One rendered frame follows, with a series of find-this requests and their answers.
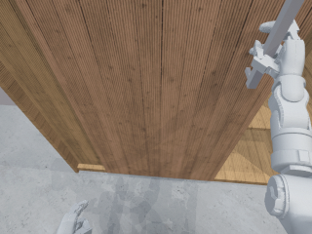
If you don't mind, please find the wardrobe door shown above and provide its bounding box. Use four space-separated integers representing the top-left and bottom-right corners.
15 0 312 181
0 0 103 166

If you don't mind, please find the right robot hand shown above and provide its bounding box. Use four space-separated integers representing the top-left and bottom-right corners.
249 20 305 82

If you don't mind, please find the left robot hand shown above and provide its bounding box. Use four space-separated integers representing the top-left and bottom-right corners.
56 200 93 234

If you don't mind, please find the robot right upper arm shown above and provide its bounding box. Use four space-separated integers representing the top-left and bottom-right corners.
264 174 312 234

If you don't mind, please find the handle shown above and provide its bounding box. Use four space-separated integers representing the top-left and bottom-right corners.
245 0 304 89

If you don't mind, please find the right robot forearm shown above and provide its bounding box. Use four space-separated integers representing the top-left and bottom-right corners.
268 74 312 178

